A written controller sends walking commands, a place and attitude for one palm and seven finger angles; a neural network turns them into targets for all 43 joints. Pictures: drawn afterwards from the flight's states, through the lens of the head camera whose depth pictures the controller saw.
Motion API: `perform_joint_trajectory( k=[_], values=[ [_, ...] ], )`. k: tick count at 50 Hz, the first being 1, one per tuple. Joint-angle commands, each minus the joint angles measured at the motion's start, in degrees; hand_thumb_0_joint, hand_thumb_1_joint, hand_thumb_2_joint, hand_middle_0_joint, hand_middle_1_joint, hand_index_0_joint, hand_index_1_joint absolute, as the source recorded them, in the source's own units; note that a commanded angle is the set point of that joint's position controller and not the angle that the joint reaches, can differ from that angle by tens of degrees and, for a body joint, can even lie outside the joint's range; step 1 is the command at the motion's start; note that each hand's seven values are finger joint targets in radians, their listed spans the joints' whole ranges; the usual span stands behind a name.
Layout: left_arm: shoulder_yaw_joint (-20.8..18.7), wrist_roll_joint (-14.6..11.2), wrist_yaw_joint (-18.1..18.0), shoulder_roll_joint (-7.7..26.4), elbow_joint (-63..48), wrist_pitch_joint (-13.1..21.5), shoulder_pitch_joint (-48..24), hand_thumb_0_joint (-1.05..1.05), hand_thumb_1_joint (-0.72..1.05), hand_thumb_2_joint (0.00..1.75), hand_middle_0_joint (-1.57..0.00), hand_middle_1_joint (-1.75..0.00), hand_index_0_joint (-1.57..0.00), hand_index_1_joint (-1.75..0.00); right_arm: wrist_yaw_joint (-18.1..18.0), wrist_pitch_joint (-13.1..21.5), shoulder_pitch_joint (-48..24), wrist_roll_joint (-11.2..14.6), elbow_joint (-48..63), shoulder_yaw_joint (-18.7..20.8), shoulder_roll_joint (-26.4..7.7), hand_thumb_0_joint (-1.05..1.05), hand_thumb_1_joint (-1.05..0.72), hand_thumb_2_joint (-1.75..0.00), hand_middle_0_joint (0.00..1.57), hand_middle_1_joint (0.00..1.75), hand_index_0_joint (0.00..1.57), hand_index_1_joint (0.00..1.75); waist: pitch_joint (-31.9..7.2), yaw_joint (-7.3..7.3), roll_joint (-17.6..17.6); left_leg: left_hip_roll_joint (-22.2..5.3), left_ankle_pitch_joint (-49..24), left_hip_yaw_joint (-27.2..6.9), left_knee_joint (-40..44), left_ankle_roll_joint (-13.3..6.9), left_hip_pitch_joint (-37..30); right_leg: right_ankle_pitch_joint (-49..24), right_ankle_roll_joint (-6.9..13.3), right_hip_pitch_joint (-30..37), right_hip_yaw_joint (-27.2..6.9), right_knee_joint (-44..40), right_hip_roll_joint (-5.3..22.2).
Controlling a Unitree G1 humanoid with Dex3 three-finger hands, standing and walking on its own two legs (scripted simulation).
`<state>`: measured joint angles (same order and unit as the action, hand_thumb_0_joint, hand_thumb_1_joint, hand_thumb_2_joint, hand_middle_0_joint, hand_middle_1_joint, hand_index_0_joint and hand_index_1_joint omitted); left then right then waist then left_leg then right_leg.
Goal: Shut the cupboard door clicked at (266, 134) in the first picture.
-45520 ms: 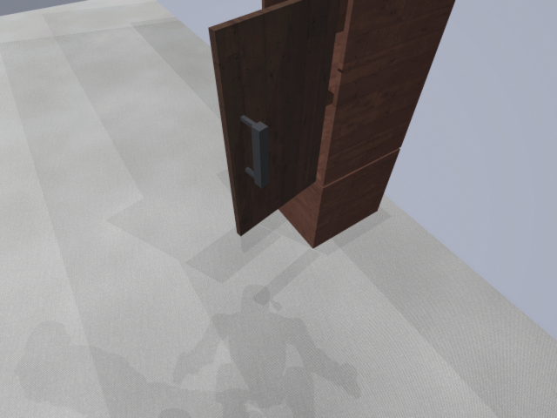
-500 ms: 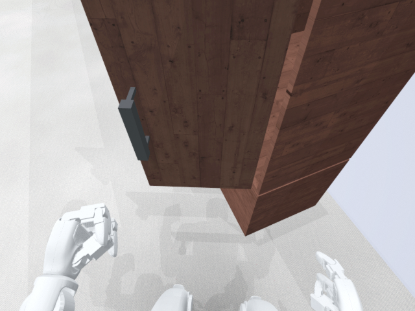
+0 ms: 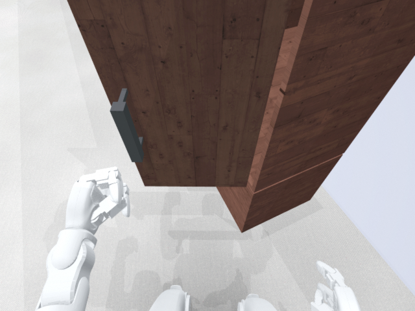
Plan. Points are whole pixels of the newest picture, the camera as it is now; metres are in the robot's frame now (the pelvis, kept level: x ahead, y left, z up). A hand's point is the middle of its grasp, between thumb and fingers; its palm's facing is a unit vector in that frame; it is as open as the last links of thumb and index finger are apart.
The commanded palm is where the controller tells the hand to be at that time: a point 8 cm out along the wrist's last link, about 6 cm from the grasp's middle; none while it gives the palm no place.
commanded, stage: bring the fist close to the handle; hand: left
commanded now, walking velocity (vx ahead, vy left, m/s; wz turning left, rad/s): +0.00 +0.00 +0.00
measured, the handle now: (131, 127) +0.48 +0.20 +0.06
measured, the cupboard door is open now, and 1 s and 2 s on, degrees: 64 64 48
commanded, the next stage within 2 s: push the door shut along its arc in 0.94 s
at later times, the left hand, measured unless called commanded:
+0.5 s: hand (140, 166) +0.37 +0.16 +0.06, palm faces +0.01 -1.00 -0.03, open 3.1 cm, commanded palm +0.35 +0.21 +0.06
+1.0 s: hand (140, 164) +0.38 +0.16 +0.06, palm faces +0.03 -1.00 -0.02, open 3.1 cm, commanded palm +0.35 +0.21 +0.06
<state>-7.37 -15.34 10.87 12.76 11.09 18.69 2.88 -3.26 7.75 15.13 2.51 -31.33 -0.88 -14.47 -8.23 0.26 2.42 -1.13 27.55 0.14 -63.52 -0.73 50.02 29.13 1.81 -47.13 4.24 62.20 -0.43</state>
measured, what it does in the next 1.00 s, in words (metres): stands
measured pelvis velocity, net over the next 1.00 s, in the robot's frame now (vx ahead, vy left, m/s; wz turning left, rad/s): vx -0.01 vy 0.00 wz -0.01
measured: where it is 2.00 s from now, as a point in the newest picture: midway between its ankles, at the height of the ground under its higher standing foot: outside the picture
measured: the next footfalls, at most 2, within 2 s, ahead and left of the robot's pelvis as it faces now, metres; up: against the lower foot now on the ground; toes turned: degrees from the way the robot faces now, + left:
none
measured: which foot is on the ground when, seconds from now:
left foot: down 0.00-1.00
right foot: down 0.00-1.00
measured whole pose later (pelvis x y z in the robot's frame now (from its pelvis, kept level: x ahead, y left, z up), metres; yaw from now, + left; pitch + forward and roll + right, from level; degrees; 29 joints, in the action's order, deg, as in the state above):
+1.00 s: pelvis -0.01 +0.00 +0.00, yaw -1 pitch +15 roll -1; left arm -9.8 -10.1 6.6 12.7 37.8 26.5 -21.1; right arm -1.4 2.7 15.7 1.7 -36.2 0.4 -14.8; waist -7.1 1.8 1.3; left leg -1.2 25.8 1.0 -61.8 -0.7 51.3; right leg 27.4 1.9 -49.1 3.4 61.3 -0.6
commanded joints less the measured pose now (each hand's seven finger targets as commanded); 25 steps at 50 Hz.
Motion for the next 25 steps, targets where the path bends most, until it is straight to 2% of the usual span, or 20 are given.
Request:
perform_joint_trajectory(
  k=[1, 5, 8, 12, 13, 14, 15, 16, 17, 18, 19, 20, 21, 22, 23, 25],
  values=[
    [-4.9, 0.7, -1.7, 7.5, -6.8, 5.1, -9.6, 0.00, 0.90, 0.90, -1.30, -1.50, -1.30, -1.50, 0.6, 2.1, -2.0, -0.3, 7.7, 3.0, -7.0, 0.00, -0.90, -0.90, 0.20, 0.30, 0.20, 0.30, -13.7, -0.22, -2.4, 1.0, -11.7, -1.8, 9.5, -0.8, -8.0, -14.1, -0.5, 9.4, -3.9, -9.1, -0.2],
    [-0.9, 2.1, -1.4, 5.0, -6.8, 5.1, -13.0, 0.00, 0.90, 0.90, -1.30, -1.50, -1.30, -1.50, 1.1, 1.4, -1.4, -0.3, 7.6, 3.3, -7.3, 0.00, -0.90, -0.90, 0.20, 0.30, 0.20, 0.30, -15.6, 0.39, 0.3, 0.8, -13.5, -2.0, 10.2, -0.7, -11.4, -15.9, -0.3, 8.7, -3.0, -8.9, -0.2],
    [-0.6, 2.4, -2.5, 5.4, -6.7, 5.9, -21.2, 0.00, 0.90, 0.90, -1.30, -1.50, -1.30, -1.50, 0.9, 1.2, -1.2, -0.4, 6.5, 3.3, -7.5, 0.00, -0.90, -0.90, 0.20, 0.30, 0.20, 0.30, -15.1, 1.84, -0.1, 0.5, -11.8, -2.7, 10.3, -0.6, -12.1, -14.1, -0.3, 6.8, -2.8, -9.1, -0.3],
    [-2.6, 2.8, -4.6, 6.3, -3.3, 7.3, -26.1, 0.00, 0.90, 0.90, -1.30, -1.50, -1.30, -1.50, 0.8, 0.8, -1.1, -0.6, 5.0, 3.3, -7.5, 0.00, -0.90, -0.90, 0.20, 0.30, 0.20, 0.30, -15.7, 1.75, -1.8, 0.4, -11.2, -3.1, 10.4, -0.4, -12.2, -13.1, -0.2, 6.1, -2.6, -8.9, -0.5],
    [-2.2, 3.2, -5.0, 6.0, -3.2, 7.8, -27.6, 0.00, 0.90, 0.90, -1.30, -1.50, -1.30, -1.50, 0.8, 0.8, -1.2, -0.7, 4.9, 3.4, -7.5, 0.00, -0.90, -0.90, 0.20, 0.30, 0.20, 0.30, -17.0, 1.85, -0.8, 0.5, -12.0, -2.8, 10.1, -0.5, -12.9, -14.1, -0.2, 6.2, -2.7, -8.5, -0.4],
    [-3.1, 3.5, -5.4, 7.1, -1.9, 7.7, -27.4, 0.00, 0.90, 0.90, -1.30, -1.50, -1.30, -1.50, 0.9, 0.7, -0.7, -0.9, 4.6, 3.3, -7.8, 0.00, -0.90, -0.90, 0.20, 0.30, 0.20, 0.30, -17.5, 1.33, -0.2, 0.5, -12.7, -3.2, 10.2, -0.3, -13.0, -14.5, 0.0, 6.3, -2.6, -8.1, -0.5],
    [-2.4, 4.1, -5.5, 6.3, 0.0, 7.5, -27.7, 0.00, 0.90, 0.90, -1.30, -1.50, -1.30, -1.50, 1.1, 0.4, -0.7, -0.8, 4.4, 3.3, -7.6, 0.00, -0.90, -0.90, 0.20, 0.30, 0.20, 0.30, -17.1, 1.52, 0.4, 0.4, -13.1, -2.9, 10.3, -0.2, -13.6, -14.9, 0.0, 5.8, -2.5, -8.2, -0.4],
    [-1.4, 4.3, -5.5, 5.4, 1.0, 7.4, -29.4, 0.00, 0.90, 0.90, -1.30, -1.50, -1.30, -1.50, 1.2, 0.2, -0.6, -0.8, 4.2, 3.4, -7.6, 0.00, -0.90, -0.90, 0.20, 0.30, 0.20, 0.30, -17.5, 2.03, -0.6, 0.3, -12.8, -3.0, 10.3, -0.2, -13.5, -14.8, -0.2, 5.6, -2.4, -8.3, -0.4],
    [-2.1, 4.5, -5.7, 6.0, 3.1, 7.1, -29.7, 0.00, 0.90, 0.90, -1.30, -1.50, -1.30, -1.50, 1.3, -0.1, -0.4, -0.8, 4.0, 3.4, -7.7, 0.00, -0.90, -0.90, 0.20, 0.30, 0.20, 0.30, -17.0, 1.71, -0.5, 0.3, -12.0, -3.0, 10.6, -0.1, -13.1, -14.0, -0.2, 5.4, -2.5, -8.7, -0.4],
    [-1.4, 4.8, -5.6, 5.6, 4.9, 6.6, -31.2, 0.00, 0.90, 0.90, -1.30, -1.50, -1.30, -1.50, 1.4, -0.3, -0.2, -0.7, 3.9, 3.2, -7.7, 0.00, -0.90, -0.90, 0.20, 0.30, 0.20, 0.30, -16.4, 2.07, -0.3, 0.5, -11.0, -2.8, 10.7, -0.2, -12.4, -13.4, -0.2, 5.5, -2.6, -8.9, -0.4],
    [-2.7, 5.1, -5.7, 7.2, 6.7, 6.1, -32.3, 0.00, 0.90, 0.90, -1.30, -1.50, -1.30, -1.50, 1.3, -0.6, 0.3, -0.7, 3.7, 3.3, -8.1, 0.00, -0.90, -0.90, 0.20, 0.30, 0.20, 0.30, -16.1, 1.98, -0.8, 0.3, -10.9, -3.2, 10.8, -0.2, -12.3, -13.0, 0.0, 5.2, -2.5, -8.9, -0.6],
    [-0.6, 5.2, -5.5, 5.0, 7.2, 6.0, -34.9, 0.00, 0.90, 0.90, -1.30, -1.50, -1.30, -1.50, 1.4, -0.8, 0.1, -0.7, 3.7, 3.3, -7.9, 0.00, -0.90, -0.90, 0.20, 0.30, 0.20, 0.30, -16.1, 2.83, 0.1, 0.3, -10.6, -3.0, 10.8, -0.2, -12.8, -13.0, -0.2, 4.4, -2.5, -9.2, -0.4],
    [-1.9, 5.0, -5.7, 5.9, 8.6, 5.8, -35.6, 0.00, 0.90, 0.90, -1.30, -1.50, -1.30, -1.50, 1.4, -0.9, 0.5, -0.7, 3.4, 3.3, -8.0, 0.00, -0.90, -0.90, 0.20, 0.30, 0.20, 0.30, -16.5, 2.48, -0.7, 0.3, -10.2, -3.1, 10.8, -0.1, -12.7, -12.5, -0.2, 4.6, -2.5, -9.5, -0.4],
    [-1.9, 4.8, -5.7, 5.9, 10.0, 5.6, -37.3, 0.00, 0.90, 0.90, -1.30, -1.50, -1.30, -1.50, 1.3, -1.1, 0.5, -0.7, 3.3, 3.3, -8.0, 0.00, -0.90, -0.90, 0.20, 0.30, 0.20, 0.30, -16.1, 2.90, -1.4, 0.5, -10.0, -2.7, 10.7, -0.3, -11.9, -12.8, -0.3, 5.3, -2.9, -9.9, -0.4],
    [-3.5, 4.7, -5.9, 7.4, 10.9, 5.8, -38.7, 0.00, 0.90, 0.90, -1.30, -1.50, -1.30, -1.50, 1.2, -1.3, 0.9, -0.7, 3.1, 3.3, -8.1, 0.00, -0.90, -0.90, 0.20, 0.30, 0.20, 0.30, -16.9, 2.82, -3.1, 0.4, -10.2, -2.7, 10.4, -0.4, -11.4, -13.1, -0.4, 5.9, -3.0, -9.8, -0.4],
    [-3.4, 4.5, -6.0, 6.6, 11.8, 6.6, -40.9, 0.00, 0.90, 0.90, -1.30, -1.50, -1.30, -1.50, 1.3, -1.3, 1.2, -0.8, 3.0, 3.4, -8.0, 0.00, -0.90, -0.90, 0.20, 0.30, 0.20, 0.30, -19.0, 2.59, -2.4, 0.5, -12.2, -2.6, 10.0, -0.3, -12.1, -15.3, -0.4, 6.6, -3.1, -9.2, -0.4]
  ],
)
